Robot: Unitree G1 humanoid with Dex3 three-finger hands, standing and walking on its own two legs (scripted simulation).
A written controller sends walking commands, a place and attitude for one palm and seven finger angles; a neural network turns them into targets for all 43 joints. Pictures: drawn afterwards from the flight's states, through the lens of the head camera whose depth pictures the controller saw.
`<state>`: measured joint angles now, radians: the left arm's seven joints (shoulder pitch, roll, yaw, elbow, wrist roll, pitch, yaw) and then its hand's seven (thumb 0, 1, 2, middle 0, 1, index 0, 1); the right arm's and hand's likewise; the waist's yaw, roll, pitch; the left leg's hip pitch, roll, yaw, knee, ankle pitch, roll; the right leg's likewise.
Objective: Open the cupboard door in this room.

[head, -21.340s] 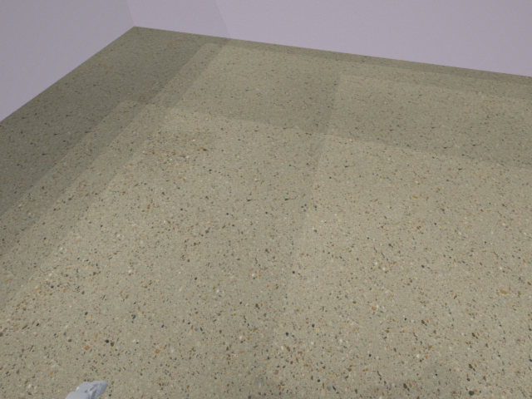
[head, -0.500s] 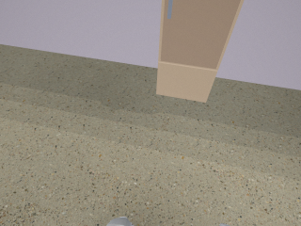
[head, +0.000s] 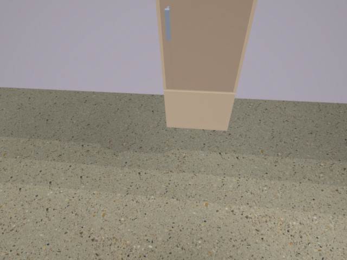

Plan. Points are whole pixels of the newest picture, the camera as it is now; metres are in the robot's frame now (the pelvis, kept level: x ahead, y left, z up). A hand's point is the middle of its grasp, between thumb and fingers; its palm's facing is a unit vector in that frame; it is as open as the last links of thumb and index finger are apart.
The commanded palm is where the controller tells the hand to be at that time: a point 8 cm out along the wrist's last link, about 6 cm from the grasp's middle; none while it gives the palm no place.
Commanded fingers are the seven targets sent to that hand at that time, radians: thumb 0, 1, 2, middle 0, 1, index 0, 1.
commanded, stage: stand and wait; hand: left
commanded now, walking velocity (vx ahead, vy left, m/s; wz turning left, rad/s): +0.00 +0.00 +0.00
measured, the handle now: (168, 23) +1.14 +0.07 +0.06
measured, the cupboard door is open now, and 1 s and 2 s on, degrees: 0 0 0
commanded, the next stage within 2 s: look at it before walking up in 0.38 s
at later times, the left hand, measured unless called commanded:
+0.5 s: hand out of the picture +0.01 +0.17 -0.17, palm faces +0.05 -0.98 -0.18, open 7.3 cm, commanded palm none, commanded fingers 0.00 0.90 0.90 -0.20 -0.30 -0.20 -0.30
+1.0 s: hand out of the picture +0.02 +0.18 -0.17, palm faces +0.02 -0.98 -0.18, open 7.4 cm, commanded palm none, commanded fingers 0.00 0.90 0.90 -0.20 -0.30 -0.20 -0.30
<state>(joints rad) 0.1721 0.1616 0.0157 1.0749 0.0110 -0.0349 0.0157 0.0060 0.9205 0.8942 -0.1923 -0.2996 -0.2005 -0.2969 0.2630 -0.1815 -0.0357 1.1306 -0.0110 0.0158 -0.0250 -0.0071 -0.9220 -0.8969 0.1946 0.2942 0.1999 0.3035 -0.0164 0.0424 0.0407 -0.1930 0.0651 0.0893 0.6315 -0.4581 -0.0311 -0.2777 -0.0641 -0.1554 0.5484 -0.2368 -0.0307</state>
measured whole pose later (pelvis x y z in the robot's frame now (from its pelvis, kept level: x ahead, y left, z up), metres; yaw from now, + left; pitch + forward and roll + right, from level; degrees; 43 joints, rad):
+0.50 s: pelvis +0.03 +0.01 +0.01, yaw -1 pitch -1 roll +0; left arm 0.30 0.13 0.00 1.16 0.00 -0.01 0.03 0.00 0.92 0.89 -0.19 -0.30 -0.20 -0.30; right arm 0.29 -0.11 -0.01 1.16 -0.01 -0.01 -0.04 0.00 -0.91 -0.90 0.20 0.29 0.20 0.30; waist 0.01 0.01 0.03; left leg -0.07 0.06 0.10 0.37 -0.28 -0.03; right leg -0.18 -0.05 -0.15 0.41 -0.20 -0.01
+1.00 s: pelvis +0.02 +0.02 +0.01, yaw -1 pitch -1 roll +0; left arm 0.29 0.13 0.00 1.14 0.00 -0.01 0.04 0.01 0.91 0.89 -0.19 -0.30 -0.20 -0.30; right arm 0.31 -0.11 -0.01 1.16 -0.01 -0.02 -0.03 0.00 -0.91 -0.90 0.20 0.29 0.20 0.30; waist 0.00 0.00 0.04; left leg -0.07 0.05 0.12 0.38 -0.28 -0.01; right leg -0.19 -0.06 -0.13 0.41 -0.19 0.00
